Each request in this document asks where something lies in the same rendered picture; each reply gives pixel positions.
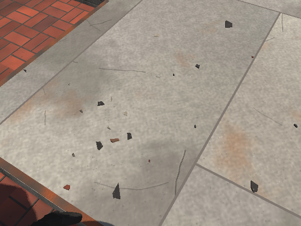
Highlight left robot hand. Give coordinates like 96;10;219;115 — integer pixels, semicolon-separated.
28;210;83;226

